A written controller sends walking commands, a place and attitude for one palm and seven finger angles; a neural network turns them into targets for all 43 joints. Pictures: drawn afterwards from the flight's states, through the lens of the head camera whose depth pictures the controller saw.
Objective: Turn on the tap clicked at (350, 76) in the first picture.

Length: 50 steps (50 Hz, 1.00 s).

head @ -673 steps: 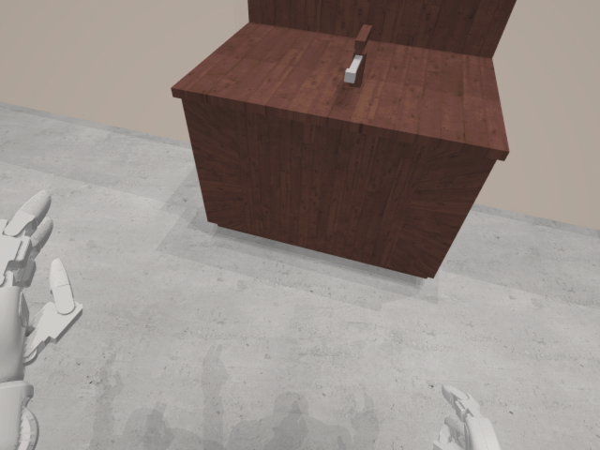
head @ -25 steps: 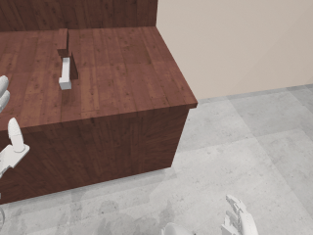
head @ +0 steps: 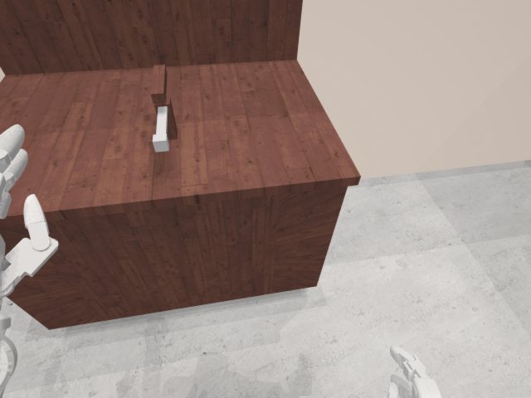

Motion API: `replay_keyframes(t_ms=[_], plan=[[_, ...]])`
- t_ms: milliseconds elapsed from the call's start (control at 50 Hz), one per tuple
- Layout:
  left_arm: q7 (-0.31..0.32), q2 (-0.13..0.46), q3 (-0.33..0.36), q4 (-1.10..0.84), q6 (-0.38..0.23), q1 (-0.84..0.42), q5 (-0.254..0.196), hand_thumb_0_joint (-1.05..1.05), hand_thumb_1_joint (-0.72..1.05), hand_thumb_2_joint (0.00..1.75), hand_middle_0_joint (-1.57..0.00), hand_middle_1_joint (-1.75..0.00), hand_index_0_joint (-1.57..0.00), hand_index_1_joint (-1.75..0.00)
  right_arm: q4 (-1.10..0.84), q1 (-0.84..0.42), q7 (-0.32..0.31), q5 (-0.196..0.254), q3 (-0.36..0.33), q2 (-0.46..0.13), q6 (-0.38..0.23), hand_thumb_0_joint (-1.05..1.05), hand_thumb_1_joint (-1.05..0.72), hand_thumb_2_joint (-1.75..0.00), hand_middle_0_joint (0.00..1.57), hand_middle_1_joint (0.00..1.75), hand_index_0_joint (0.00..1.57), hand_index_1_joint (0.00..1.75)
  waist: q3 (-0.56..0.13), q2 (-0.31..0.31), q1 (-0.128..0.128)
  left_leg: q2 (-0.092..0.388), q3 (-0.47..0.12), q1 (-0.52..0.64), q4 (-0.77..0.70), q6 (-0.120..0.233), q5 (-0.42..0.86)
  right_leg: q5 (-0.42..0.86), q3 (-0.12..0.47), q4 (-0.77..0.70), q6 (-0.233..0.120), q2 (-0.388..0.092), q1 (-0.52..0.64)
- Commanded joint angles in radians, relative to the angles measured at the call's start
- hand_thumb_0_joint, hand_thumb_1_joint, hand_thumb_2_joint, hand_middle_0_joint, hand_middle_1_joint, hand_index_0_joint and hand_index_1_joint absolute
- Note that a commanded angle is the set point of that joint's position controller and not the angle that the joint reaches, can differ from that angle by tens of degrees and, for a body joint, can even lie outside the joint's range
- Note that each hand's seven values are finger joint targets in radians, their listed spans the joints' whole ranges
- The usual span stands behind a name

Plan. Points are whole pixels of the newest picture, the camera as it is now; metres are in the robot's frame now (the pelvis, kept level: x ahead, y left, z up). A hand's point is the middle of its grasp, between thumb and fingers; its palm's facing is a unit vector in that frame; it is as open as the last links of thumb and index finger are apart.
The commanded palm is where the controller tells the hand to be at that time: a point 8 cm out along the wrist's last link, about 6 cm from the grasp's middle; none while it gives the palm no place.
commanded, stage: come to a stop and stand still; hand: left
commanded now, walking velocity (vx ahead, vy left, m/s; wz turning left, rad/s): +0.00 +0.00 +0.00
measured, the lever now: (161, 142) +0.59 +0.25 +0.04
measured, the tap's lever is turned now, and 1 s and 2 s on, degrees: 0 0 0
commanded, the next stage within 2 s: look again from close up in 0.10 s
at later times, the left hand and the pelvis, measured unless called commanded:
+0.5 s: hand (83, 254) +0.22 +0.21 +0.19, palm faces +0.27 -0.90 -0.33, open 7.4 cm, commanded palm +0.16 +0.26 +0.18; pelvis -0.02 +0.00 +0.01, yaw -5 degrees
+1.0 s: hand (128, 202) +0.30 +0.19 +0.18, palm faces +0.26 -0.90 -0.34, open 7.4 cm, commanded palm +0.24 +0.24 +0.18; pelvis +0.04 -0.02 -0.01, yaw -8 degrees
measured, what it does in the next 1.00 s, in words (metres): steps on the spot: right foot, then left foot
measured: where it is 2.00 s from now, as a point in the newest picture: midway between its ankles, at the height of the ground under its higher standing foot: outside the picture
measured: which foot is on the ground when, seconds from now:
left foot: down 0.00-0.12, up 0.14-0.34, down 0.36-0.94, up 0.96-1.00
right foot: up 0.00-0.06, down 0.08-1.00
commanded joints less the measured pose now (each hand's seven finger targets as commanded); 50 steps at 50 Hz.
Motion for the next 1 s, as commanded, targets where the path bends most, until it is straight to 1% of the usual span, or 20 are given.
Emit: replay_keyframes(t_ms=[0, 60, 100, 120, 160, 180, 200, 220, 240, 300, 360, 420, 540, 620, 700, 800, 860, 900, 920, 980], plan=[[0.007, 0.130, 0.140, 0.003, -0.037, 0.042, -0.019, 0.00, 0.90, 0.90, -0.20, -0.30, -0.20, -0.30, -0.152, -0.066, 0.003, 0.021, -0.059, -0.153, -0.006, 0.00, -0.90, -0.90, 0.20, 0.30, 0.20, 0.30, -0.057, 0.148, 0.022, 0.215, -0.184, -0.079, -0.170, 0.095, 0.028, 0.071, -0.031, -0.383, 0.004, -0.034, 0.170], [-0.011, 0.125, 0.111, 0.055, -0.049, 0.009, -0.016, 0.00, 0.90, 0.90, -0.20, -0.30, -0.20, -0.30, -0.155, -0.079, 0.004, 0.025, -0.048, -0.144, 0.009, 0.00, -0.90, -0.90, 0.20, 0.30, 0.20, 0.30, -0.066, -0.001, 0.004, 0.145, -0.112, -0.167, -0.054, 0.054, -0.059, 0.199, 0.016, -0.584, -0.008, -0.082, 0.321], [-0.012, 0.119, 0.072, 0.040, -0.045, -0.045, -0.020, 0.00, 0.90, 0.90, -0.20, -0.30, -0.20, -0.30, -0.160, -0.094, 0.005, 0.031, -0.050, -0.137, 0.006, 0.00, -0.90, -0.90, 0.20, 0.30, 0.20, 0.30, -0.067, -0.204, 0.000, 0.040, -0.038, -0.239, 0.143, 0.017, -0.107, 0.193, 0.322, -0.656, -0.109, -0.265, 0.299], [-0.016, 0.089, 0.024, -0.003, -0.030, -0.057, -0.029, 0.00, 0.90, 0.90, -0.20, -0.30, -0.20, -0.30, -0.169, -0.110, 0.009, 0.044, -0.066, -0.144, 0.007, 0.00, -0.90, -0.90, 0.20, 0.30, 0.20, 0.30, -0.054, -0.265, 0.013, 0.015, -0.040, -0.240, 0.227, 0.007, -0.113, 0.168, 0.402, -0.692, -0.122, -0.310, 0.264], [-0.006, 0.111, 0.046, -0.052, -0.030, -0.015, -0.034, 0.00, 0.90, 0.90, -0.20, -0.30, -0.20, -0.30, -0.165, -0.115, 0.007, 0.027, -0.051, -0.139, 0.007, 0.00, -0.90, -0.90, 0.20, 0.30, 0.20, 0.30, -0.081, -0.158, 0.024, 0.045, -0.067, -0.224, 0.195, 0.010, -0.111, 0.190, 0.363, -0.662, -0.159, -0.329, 0.268], [-0.007, 0.815, 0.596, -0.288, -0.140, -0.896, 0.055, 0.00, 0.90, 0.90, -0.20, -0.30, -0.20, -0.30, -0.121, -0.070, -0.003, -0.018, -0.048, -0.108, -0.059, 0.00, -0.90, -0.90, 0.20, 0.30, 0.20, 0.30, 0.063, -0.344, 0.056, -0.056, 0.081, -0.189, 0.333, -0.034, 0.050, 0.525, 0.275, -0.736, 0.013, -0.136, 0.088], [-0.053, 0.290, 0.243, 0.186, -0.157, -0.379, 0.006, 0.00, 0.90, 0.90, -0.20, -0.30, -0.20, -0.30, -0.086, -0.127, -0.003, -0.019, -0.008, -0.064, -0.076, 0.00, -0.90, -0.90, 0.20, 0.30, 0.20, 0.30, -0.174, -0.215, 0.048, -0.093, -0.032, -0.097, 0.235, 0.002, 0.021, 0.625, 0.198, -0.571, -0.056, -0.196, 0.245], [-0.025, 0.226, 0.213, 0.062, -0.147, -0.237, -0.031, 0.00, 0.90, 0.90, -0.20, -0.30, -0.20, -0.30, -0.161, -0.196, 0.007, 0.008, -0.019, -0.079, -0.056, 0.00, -0.90, -0.90, 0.20, 0.30, 0.20, 0.30, -0.180, -0.017, 0.072, -0.020, -0.021, -0.090, 0.104, -0.006, 0.007, 0.671, 0.267, -0.545, -0.061, -0.232, 0.340], [-0.017, 0.179, 0.152, 0.065, -0.147, -0.228, -0.020, 0.00, 0.90, 0.90, -0.20, -0.30, -0.20, -0.30, -0.161, -0.168, 0.009, 0.011, -0.021, -0.091, -0.058, 0.00, -0.90, -0.90, 0.20, 0.30, 0.20, 0.30, -0.212, 0.046, 0.070, -0.024, 0.024, -0.090, 0.049, -0.006, -0.033, 0.652, 0.245, -0.541, -0.042, -0.228, 0.414], [-0.015, 0.120, 0.063, -0.102, -0.182, -0.233, -0.022, 0.00, 0.90, 0.90, -0.20, -0.30, -0.20, -0.30, -0.144, -0.151, 0.034, 0.005, -0.036, -0.120, -0.076, 0.00, -0.90, -0.90, 0.20, 0.30, 0.20, 0.30, -0.262, 0.082, 0.072, -0.034, 0.035, 0.002, -0.061, 0.017, 0.093, 0.529, 0.223, -0.574, 0.037, -0.194, 0.429], [-0.025, 0.135, 0.082, -0.143, -0.185, -0.122, -0.029, 0.00, 0.90, 0.90, -0.20, -0.30, -0.20, -0.30, -0.169, -0.160, 0.045, 0.009, -0.053, -0.155, -0.080, 0.00, -0.90, -0.90, 0.20, 0.30, 0.20, 0.30, -0.251, -0.028, 0.071, 0.059, -0.056, 0.053, -0.120, 0.031, 0.174, 0.335, 0.205, -0.563, 0.038, -0.159, 0.357], [-0.023, 0.207, 0.173, -0.164, -0.179, -0.047, -0.033, 0.00, 0.90, 0.90, -0.20, -0.30, -0.20, -0.30, -0.186, -0.184, 0.033, -0.008, -0.038, -0.155, -0.049, 0.00, -0.90, -0.90, 0.20, 0.30, 0.20, 0.30, -0.197, 0.194, 0.057, 0.113, -0.147, -0.006, -0.202, 0.035, 0.117, 0.252, 0.133, -0.506, -0.002, -0.100, 0.303], [-0.039, 0.141, 0.125, -0.022, -0.153, -0.086, -0.038, 0.00, 0.90, 0.90, -0.20, -0.30, -0.20, -0.30, -0.209, -0.152, 0.003, -0.008, -0.025, -0.152, -0.023, 0.00, -0.90, -0.90, 0.20, 0.30, 0.20, 0.30, -0.075, 0.091, 0.039, 0.130, -0.166, -0.135, -0.288, 0.036, -0.170, 0.113, 0.082, -0.516, -0.012, -0.066, 0.274], [-0.048, 0.074, 0.017, -0.029, -0.131, -0.229, -0.021, 0.00, 0.90, 0.90, -0.20, -0.30, -0.20, -0.30, -0.218, -0.154, -0.005, -0.003, -0.021, -0.155, -0.017, 0.00, -0.90, -0.90, 0.20, 0.30, 0.20, 0.30, -0.038, 0.156, 0.026, 0.205, -0.224, -0.081, -0.347, 0.078, -0.431, 0.031, 0.019, -0.370, -0.015, -0.008, 0.128], [-0.037, 0.053, -0.040, -0.057, -0.104, -0.315, 0.006, 0.00, 0.90, 0.90, -0.20, -0.30, -0.20, -0.30, -0.205, -0.131, -0.004, -0.008, -0.026, -0.160, -0.016, 0.00, -0.90, -0.90, 0.20, 0.30, 0.20, 0.30, -0.054, 0.146, 0.019, 0.248, -0.226, 0.042, -0.265, 0.108, -0.261, 0.060, -0.023, -0.313, -0.012, -0.011, 0.043], [-0.017, 0.119, 0.025, -0.110, -0.089, -0.320, 0.019, 0.00, 0.90, 0.90, -0.20, -0.30, -0.20, -0.30, -0.208, -0.151, 0.000, -0.019, -0.018, -0.153, -0.012, 0.00, -0.90, -0.90, 0.20, 0.30, 0.20, 0.30, -0.085, 0.146, 0.031, 0.241, -0.180, 0.045, -0.162, 0.077, -0.038, 0.089, -0.032, -0.402, -0.031, -0.020, 0.132], [-0.008, 0.151, 0.094, -0.094, -0.086, -0.215, 0.007, 0.00, 0.90, 0.90, -0.20, -0.30, -0.20, -0.30, -0.219, -0.166, 0.003, -0.019, -0.008, -0.137, 0.003, 0.00, -0.90, -0.90, 0.20, 0.30, 0.20, 0.30, -0.127, 0.071, 0.043, 0.151, -0.074, -0.149, 0.004, 0.036, -0.033, 0.171, 0.106, -0.445, -0.097, -0.077, 0.354], [-0.010, 0.147, 0.116, -0.088, -0.088, -0.107, -0.009, 0.00, 0.90, 0.90, -0.20, -0.30, -0.20, -0.30, -0.228, -0.154, 0.006, -0.008, -0.024, -0.135, 0.007, 0.00, -0.90, -0.90, 0.20, 0.30, 0.20, 0.30, -0.141, -0.147, 0.048, 0.023, 0.043, -0.323, 0.325, 0.010, -0.092, 0.098, 0.492, -0.590, -0.229, -0.266, 0.442], [-0.007, 0.144, 0.126, -0.060, -0.088, -0.059, -0.013, 0.00, 0.90, 0.90, -0.20, -0.30, -0.20, -0.30, -0.229, -0.155, 0.012, -0.002, -0.030, -0.136, 0.012, 0.00, -0.90, -0.90, 0.20, 0.30, 0.20, 0.30, -0.119, -0.175, 0.051, 0.010, 0.035, -0.474, 0.502, -0.005, -0.202, 0.176, 0.608, -0.637, -0.301, -0.355, 0.520], [0.000, 0.144, 0.136, -0.122, -0.116, -0.007, -0.021, 0.00, 0.90, 0.90, -0.20, -0.30, -0.20, -0.30, -0.206, -0.143, 0.018, 0.001, -0.015, -0.130, 0.027, 0.00, -0.90, -0.90, 0.20, 0.30, 0.20, 0.30, -0.123, 0.032, 0.048, 0.079, -0.057, -0.587, 0.624, -0.010, -0.200, 0.525, 0.459, -0.564, -0.295, -0.357, 0.584]])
